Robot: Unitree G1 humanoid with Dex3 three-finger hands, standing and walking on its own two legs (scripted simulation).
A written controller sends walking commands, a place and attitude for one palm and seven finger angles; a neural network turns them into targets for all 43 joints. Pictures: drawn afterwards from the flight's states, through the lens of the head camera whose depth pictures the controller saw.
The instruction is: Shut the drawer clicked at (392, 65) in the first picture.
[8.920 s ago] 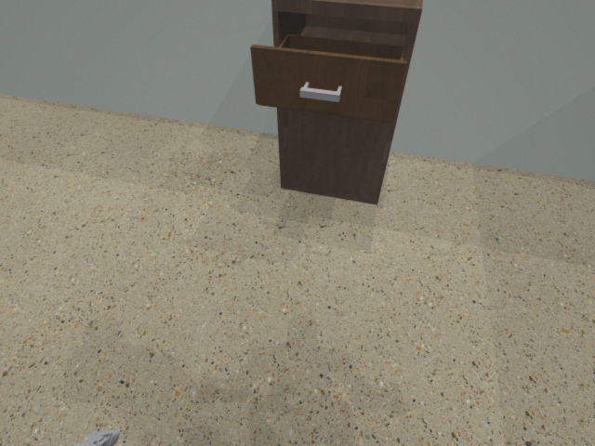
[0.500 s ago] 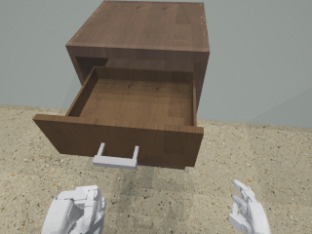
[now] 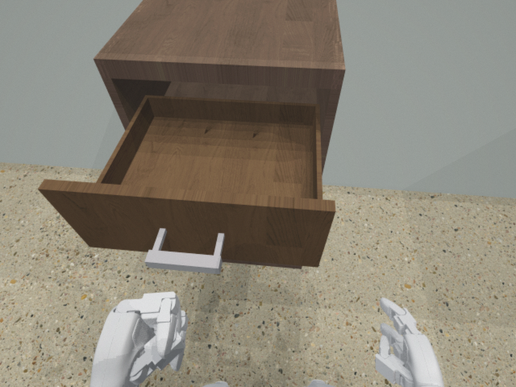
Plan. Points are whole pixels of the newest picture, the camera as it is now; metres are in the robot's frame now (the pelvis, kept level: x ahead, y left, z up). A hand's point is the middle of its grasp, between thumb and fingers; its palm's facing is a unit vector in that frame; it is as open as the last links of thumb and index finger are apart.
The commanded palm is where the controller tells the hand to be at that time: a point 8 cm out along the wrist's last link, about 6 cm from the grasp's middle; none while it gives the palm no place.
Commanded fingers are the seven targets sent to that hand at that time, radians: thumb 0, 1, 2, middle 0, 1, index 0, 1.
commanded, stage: bring the fist close to the handle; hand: left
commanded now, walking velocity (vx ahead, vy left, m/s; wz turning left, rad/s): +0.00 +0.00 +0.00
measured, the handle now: (187, 249) +0.33 +0.14 +0.02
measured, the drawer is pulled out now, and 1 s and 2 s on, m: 0.30 0.30 0.23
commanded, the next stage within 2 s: push the drawer shut in 1.02 s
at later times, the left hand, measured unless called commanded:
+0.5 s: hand (198, 319) +0.21 +0.10 +0.04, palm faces -0.07 -1.00 +0.00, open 3.3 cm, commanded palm +0.19 +0.15 +0.03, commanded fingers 0.00 0.90 0.90 -1.40 -1.60 -1.40 -1.60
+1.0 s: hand (207, 309) +0.23 +0.09 +0.02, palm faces -0.08 -1.00 +0.00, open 3.3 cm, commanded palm +0.21 +0.14 +0.02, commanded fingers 0.00 0.90 0.90 -1.40 -1.60 -1.40 -1.60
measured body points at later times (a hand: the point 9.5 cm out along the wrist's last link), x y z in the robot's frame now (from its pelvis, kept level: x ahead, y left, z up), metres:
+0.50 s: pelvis -0.01 +0.00 -0.02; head +0.06 +0.00 +0.42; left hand +0.21 +0.15 +0.04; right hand +0.18 -0.22 -0.10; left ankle -0.02 +0.11 -0.67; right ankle +0.01 -0.10 -0.67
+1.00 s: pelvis -0.01 +0.01 -0.03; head +0.08 +0.00 +0.41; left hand +0.23 +0.14 +0.02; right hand +0.17 -0.22 -0.11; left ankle -0.02 +0.11 -0.67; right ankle +0.01 -0.10 -0.67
